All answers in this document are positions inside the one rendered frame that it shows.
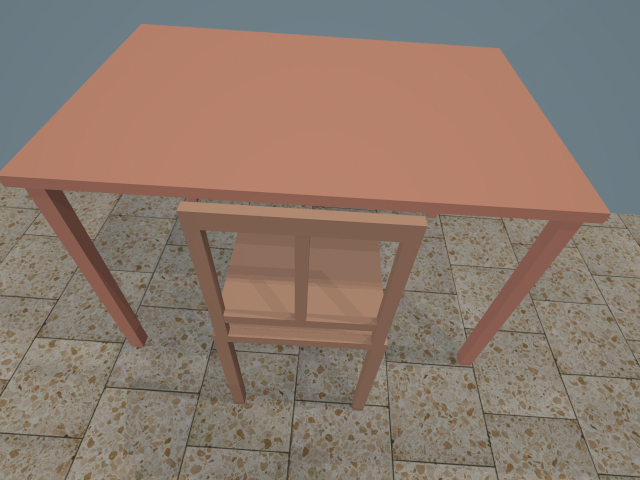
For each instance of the table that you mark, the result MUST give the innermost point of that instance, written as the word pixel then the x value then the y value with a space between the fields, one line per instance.
pixel 232 115

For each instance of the chair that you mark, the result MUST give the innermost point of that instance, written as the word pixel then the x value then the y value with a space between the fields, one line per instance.
pixel 301 277

